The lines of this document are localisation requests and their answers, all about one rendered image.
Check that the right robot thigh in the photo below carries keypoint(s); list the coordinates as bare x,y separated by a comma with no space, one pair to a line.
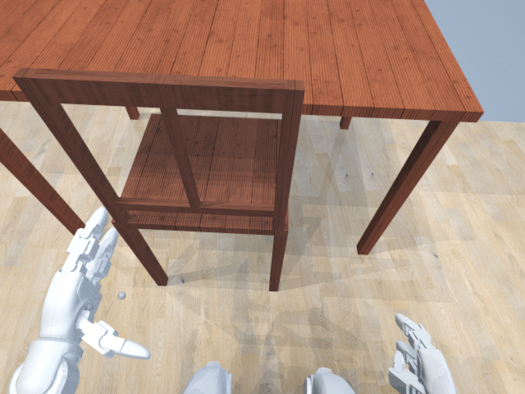
326,383

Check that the robot thigh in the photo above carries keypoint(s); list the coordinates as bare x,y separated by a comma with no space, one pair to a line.
326,383
210,380

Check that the chair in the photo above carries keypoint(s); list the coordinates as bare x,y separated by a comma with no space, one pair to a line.
190,173

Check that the left robot forearm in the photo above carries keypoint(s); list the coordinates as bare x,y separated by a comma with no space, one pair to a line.
51,367

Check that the left robot thigh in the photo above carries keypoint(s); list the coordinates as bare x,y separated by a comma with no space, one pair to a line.
210,380

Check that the table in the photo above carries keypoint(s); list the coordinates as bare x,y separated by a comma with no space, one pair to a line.
358,58

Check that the right robot hand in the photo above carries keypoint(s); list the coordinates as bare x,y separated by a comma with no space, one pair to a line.
428,371

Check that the left robot hand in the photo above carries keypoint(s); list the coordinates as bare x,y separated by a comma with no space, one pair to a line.
76,285

